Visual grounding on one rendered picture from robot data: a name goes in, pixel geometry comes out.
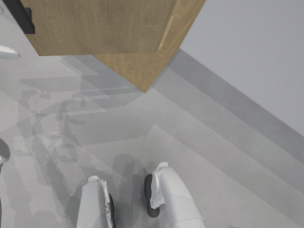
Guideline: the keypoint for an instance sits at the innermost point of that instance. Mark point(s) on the robot shin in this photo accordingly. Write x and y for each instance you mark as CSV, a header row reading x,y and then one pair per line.
x,y
157,199
107,207

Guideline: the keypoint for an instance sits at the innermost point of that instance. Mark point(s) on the cupboard door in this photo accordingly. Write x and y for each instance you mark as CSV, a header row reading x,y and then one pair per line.
x,y
95,27

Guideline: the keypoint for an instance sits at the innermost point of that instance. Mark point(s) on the handle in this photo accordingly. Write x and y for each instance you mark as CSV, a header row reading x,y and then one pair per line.
x,y
23,16

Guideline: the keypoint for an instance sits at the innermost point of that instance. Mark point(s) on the right robot shin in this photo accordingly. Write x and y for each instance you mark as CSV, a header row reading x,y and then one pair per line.
x,y
157,199

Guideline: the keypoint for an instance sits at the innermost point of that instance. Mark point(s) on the left robot shin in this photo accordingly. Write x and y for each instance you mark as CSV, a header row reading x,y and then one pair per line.
x,y
107,207

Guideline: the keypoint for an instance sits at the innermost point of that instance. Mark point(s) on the robot left hand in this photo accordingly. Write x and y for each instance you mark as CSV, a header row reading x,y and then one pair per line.
x,y
7,52

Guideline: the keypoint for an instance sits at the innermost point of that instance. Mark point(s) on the left robot upper arm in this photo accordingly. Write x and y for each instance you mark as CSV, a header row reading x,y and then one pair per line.
x,y
4,157

